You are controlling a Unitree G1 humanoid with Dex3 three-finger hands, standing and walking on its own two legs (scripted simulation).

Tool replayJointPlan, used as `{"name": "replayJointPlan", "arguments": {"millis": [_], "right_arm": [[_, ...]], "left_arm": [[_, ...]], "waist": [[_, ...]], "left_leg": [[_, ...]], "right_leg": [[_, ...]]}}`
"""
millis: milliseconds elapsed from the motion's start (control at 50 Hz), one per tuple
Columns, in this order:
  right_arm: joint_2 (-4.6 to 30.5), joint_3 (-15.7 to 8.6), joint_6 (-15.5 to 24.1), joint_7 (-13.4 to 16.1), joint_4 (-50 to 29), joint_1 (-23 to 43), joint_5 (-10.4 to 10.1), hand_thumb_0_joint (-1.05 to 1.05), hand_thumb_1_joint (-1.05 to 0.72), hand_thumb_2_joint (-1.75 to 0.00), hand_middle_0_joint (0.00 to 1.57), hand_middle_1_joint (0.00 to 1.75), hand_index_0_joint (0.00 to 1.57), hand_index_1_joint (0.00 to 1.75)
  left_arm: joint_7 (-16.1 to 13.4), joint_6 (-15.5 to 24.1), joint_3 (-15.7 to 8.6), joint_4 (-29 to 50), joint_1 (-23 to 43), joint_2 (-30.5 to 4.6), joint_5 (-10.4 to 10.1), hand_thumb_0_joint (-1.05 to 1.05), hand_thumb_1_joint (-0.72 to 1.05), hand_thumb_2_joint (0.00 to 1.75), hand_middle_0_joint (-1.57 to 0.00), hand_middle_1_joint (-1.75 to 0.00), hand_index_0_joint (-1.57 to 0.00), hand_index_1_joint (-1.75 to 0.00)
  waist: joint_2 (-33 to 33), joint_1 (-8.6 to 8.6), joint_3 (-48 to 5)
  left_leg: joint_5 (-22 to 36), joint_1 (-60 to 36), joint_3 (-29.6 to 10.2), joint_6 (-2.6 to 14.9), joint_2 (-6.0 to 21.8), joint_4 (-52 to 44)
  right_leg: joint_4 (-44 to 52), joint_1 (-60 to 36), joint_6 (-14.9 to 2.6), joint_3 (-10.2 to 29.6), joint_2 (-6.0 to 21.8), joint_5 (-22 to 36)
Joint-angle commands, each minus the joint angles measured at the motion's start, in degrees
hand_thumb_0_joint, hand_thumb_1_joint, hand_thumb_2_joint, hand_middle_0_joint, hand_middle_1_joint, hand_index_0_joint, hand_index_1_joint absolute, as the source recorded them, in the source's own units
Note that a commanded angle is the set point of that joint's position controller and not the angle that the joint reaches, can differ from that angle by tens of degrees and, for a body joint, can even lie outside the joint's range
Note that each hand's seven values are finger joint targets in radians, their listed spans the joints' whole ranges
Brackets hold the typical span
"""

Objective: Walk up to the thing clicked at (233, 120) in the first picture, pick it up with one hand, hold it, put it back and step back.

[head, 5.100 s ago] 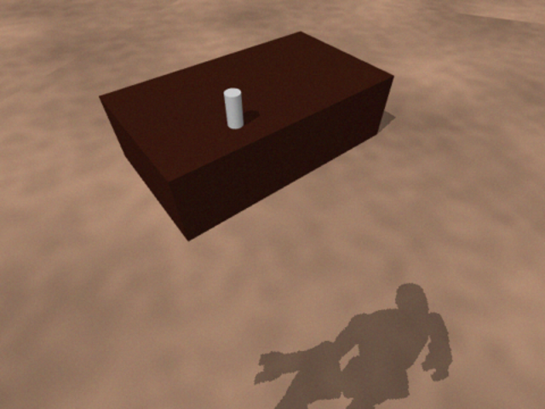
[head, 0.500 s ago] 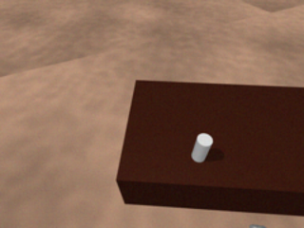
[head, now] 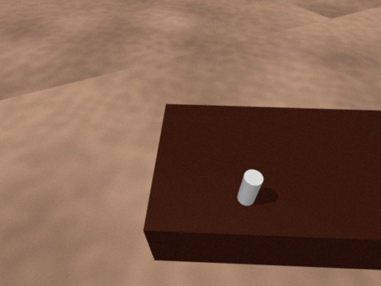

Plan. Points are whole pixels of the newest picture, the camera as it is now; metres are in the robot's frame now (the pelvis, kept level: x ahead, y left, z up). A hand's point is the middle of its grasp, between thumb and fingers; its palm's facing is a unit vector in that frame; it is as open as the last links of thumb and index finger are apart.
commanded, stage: walk up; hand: right
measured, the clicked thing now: (249, 188) +0.53 -0.23 -0.31
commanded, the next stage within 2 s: stand in 0.02 s
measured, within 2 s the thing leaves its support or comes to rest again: neither
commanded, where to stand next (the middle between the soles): +0.06 -0.01 m, yaw -1 degrees
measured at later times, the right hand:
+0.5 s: hand out of the picture +0.07 -0.26 -0.15, palm faces -0.02 +0.94 -0.33, open 7.4 cm
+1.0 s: hand out of the picture +0.06 -0.26 -0.16, palm faces -0.04 +0.94 -0.33, open 7.4 cm
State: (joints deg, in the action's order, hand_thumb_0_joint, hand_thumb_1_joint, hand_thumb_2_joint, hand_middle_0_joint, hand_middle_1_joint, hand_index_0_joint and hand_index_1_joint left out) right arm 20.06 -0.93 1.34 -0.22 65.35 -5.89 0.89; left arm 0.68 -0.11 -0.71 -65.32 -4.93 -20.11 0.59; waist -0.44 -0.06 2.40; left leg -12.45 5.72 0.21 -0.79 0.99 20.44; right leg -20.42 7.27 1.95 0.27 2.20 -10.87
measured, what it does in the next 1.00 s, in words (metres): stands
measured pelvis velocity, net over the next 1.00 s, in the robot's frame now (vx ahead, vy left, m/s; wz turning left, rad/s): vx -0.01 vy -0.01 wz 0.02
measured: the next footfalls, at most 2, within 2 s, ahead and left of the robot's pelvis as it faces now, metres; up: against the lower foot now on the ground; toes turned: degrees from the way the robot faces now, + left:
none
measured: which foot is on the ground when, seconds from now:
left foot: down 0.00-1.00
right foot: down 0.00-1.00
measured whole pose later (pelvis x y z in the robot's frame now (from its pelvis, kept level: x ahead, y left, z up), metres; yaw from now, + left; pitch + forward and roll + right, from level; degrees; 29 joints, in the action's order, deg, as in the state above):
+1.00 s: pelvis -0.01 -0.01 +0.00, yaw +1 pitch -2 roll +0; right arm 20.2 -0.3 0.3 -0.9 65.9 -6.6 0.6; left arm 0.4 0.5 0.2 -65.6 -6.9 -20.4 0.6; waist 0.3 -0.1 2.9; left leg -10.5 7.0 -1.1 -1.5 1.6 19.4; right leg -18.7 7.7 1.3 -1.0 1.6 -9.0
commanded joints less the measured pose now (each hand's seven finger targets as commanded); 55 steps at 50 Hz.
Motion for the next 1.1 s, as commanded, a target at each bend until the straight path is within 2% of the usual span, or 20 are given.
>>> {"name": "replayJointPlan", "arguments": {"millis": [0, 80, 180, 220, 240, 360, 520, 560, 600, 740, 840, 900, 940, 1080], "right_arm": [[12.42, -2.01, 0.93, 0.95, -3.85, 4.42, -0.56, 0.00, -0.90, -0.90, 0.20, 0.30, 0.20, 0.30], [12.65, -1.95, 0.73, 0.86, -3.81, 4.22, -0.63, 0.00, -0.90, -0.90, 0.20, 0.30, 0.20, 0.30], [12.32, -1.69, 0.45, 0.62, -3.45, 4.03, -0.68, 0.00, -0.90, -0.90, 0.20, 0.30, 0.20, 0.30], [12.35, -1.63, 0.33, 0.55, -3.49, 4.11, -0.63, 0.00, -0.90, -0.90, 0.20, 0.30, 0.20, 0.30], [12.39, -1.53, 0.28, 0.57, -3.37, 3.94, -0.64, 0.00, -0.90, -0.90, 0.20, 0.30, 0.20, 0.30], [12.19, -1.52, 0.08, 0.41, -2.92, 4.03, -0.43, 0.00, -0.90, -0.90, 0.20, 0.30, 0.20, 0.30], [12.27, -1.60, 0.03, 0.07, -2.58, 3.18, -0.28, 0.00, -0.90, -0.90, 0.20, 0.30, 0.20, 0.30], [12.59, -1.71, 0.18, 0.09, -2.79, 3.43, -0.26, 0.00, -0.90, -0.90, 0.20, 0.30, 0.20, 0.30], [12.40, -1.65, 0.43, 0.12, -2.98, 3.31, -0.31, 0.00, -0.90, -0.90, 0.20, 0.30, 0.20, 0.30], [12.59, -1.56, 0.18, 0.17, -2.64, 2.01, -0.32, 0.00, -0.90, -0.90, 0.20, 0.30, 0.20, 0.30], [12.25, -1.37, 0.18, 0.13, -2.74, 1.71, -0.43, 0.00, -0.90, -0.90, 0.20, 0.30, 0.20, 0.30], [12.39, -1.35, 0.03, 0.17, -2.63, 1.70, -0.44, 0.00, -0.90, -0.90, 0.20, 0.30, 0.20, 0.30], [12.56, -1.36, -0.04, 0.22, -2.62, 1.86, -0.43, 0.00, -0.90, -0.90, 0.20, 0.30, 0.20, 0.30], [12.53, -1.31, 0.20, 0.34, -3.06, 1.71, -0.49, 0.00, -0.90, -0.90, 0.20, 0.30, 0.20, 0.30]], "left_arm": [[-0.88, 1.59, -2.11, 3.91, 3.48, -12.44, -0.19, 0.00, 0.90, 0.90, -0.20, -0.30, -0.20, -0.30], [-1.07, 1.69, -1.97, 3.46, 2.28, -11.87, -0.30, 0.00, 0.90, 0.90, -0.20, -0.30, -0.20, -0.30], [-1.15, 1.86, -1.82, 3.52, 3.11, -12.38, -0.18, 0.00, 0.90, 0.90, -0.20, -0.30, -0.20, -0.30], [-1.16, 1.97, -1.73, 3.58, 3.13, -12.58, -0.24, 0.00, 0.90, 0.90, -0.20, -0.30, -0.20, -0.30], [-1.19, 1.95, -1.65, 3.59, 3.20, -12.30, -0.25, 0.00, 0.90, 0.90, -0.20, -0.30, -0.20, -0.30], [-1.18, 1.96, -1.49, 3.29, 2.98, -12.79, -0.17, 0.00, 0.90, 0.90, -0.20, -0.30, -0.20, -0.30], [-0.85, 1.69, -1.73, 2.90, 2.16, -12.83, -0.03, 0.00, 0.90, 0.90, -0.20, -0.30, -0.20, -0.30], [-0.75, 1.69, -1.71, 3.04, 1.36, -12.53, 0.03, 0.00, 0.90, 0.90, -0.20, -0.30, -0.20, -0.30], [-0.79, 1.95, -1.64, 3.26, 1.68, -12.57, -0.02, 0.00, 0.90, 0.90, -0.20, -0.30, -0.20, -0.30], [-0.79, 1.84, -1.50, 3.24, 0.70, -12.55, -0.06, 0.00, 0.90, 0.90, -0.20, -0.30, -0.20, -0.30], [-0.93, 2.01, -1.44, 3.28, 0.72, -12.84, -0.14, 0.00, 0.90, 0.90, -0.20, -0.30, -0.20, -0.30], [-0.93, 1.87, -1.34, 3.18, 0.53, -12.73, -0.18, 0.00, 0.90, 0.90, -0.20, -0.30, -0.20, -0.30], [-0.90, 1.76, -1.36, 3.27, 0.47, -12.65, -0.06, 0.00, 0.90, 0.90, -0.20, -0.30, -0.20, -0.30], [-0.97, 2.02, -1.45, 3.57, 0.35, -12.80, -0.07, 0.00, 0.90, 0.90, -0.20, -0.30, -0.20, -0.30]], "waist": [[0.52, -0.03, -2.81], [1.18, -0.05, -4.85], [0.09, 0.42, -5.36], [-0.27, 0.48, -6.10], [0.36, 0.46, -5.58], [-0.37, 0.46, -3.81], [0.65, 0.10, -1.07], [1.12, -0.19, -1.85], [0.68, -0.05, -3.40], [0.54, 0.14, -2.60], [0.10, 0.23, -3.21], [0.58, 0.17, -2.06], [0.78, 0.06, -1.89], [0.64, 0.10, -4.10]], "left_leg": [[13.13, 1.36, -4.63, 1.59, 6.48, -3.79], [16.09, -0.74, -4.23, 1.55, 6.65, -3.25], [12.79, -0.91, -4.32, 1.38, 6.51, -4.08], [14.17, -1.50, -4.13, 1.46, 6.73, -3.70], [13.07, -0.47, -4.01, 1.46, 6.43, -3.92], [8.86, 0.52, -4.44, 1.33, 6.39, -4.76], [-0.77, 3.83, -5.28, 1.49, 5.81, -6.89], [0.47, 3.39, -5.45, 1.60, 6.11, -6.73], [5.62, 2.23, -5.49, 1.63, 6.47, -5.92], [2.69, 2.37, -5.23, 1.59, 5.99, -5.44], [6.01, 2.02, -5.36, 1.51, 6.13, -4.95], [3.42, 2.76, -5.37, 1.42, 5.84, -5.16], [2.90, 2.77, -5.32, 1.49, 5.88, -4.89], [9.94, 1.42, -5.19, 1.54, 6.38, -4.08]], "right_leg": [[2.74, -1.34, -2.64, 3.42, 5.23, 10.27], [2.69, -3.01, -2.51, 3.33, 5.47, 13.85], [3.89, -2.89, -2.31, 3.34, 5.36, 11.00], [3.79, -3.11, -2.34, 3.47, 5.70, 12.81], [4.32, -3.33, -2.18, 3.52, 5.65, 12.45], [5.33, -1.74, -2.18, 3.48, 5.56, 7.67], [5.99, 0.05, -2.27, 3.50, 4.97, -1.16], [5.47, -0.25, -2.54, 3.52, 5.13, 0.55], [4.84, -1.38, -2.62, 3.68, 5.57, 4.05], [5.82, 0.25, -2.56, 3.82, 5.33, 1.50], [5.15, -0.68, -2.49, 3.75, 5.53, 4.27], [5.65, 0.26, -2.42, 3.74, 5.22, 0.56], [5.70, 0.54, -2.51, 3.81, 5.28, 0.60], [4.42, -2.09, -2.58, 3.39, 5.77, 8.88]]}}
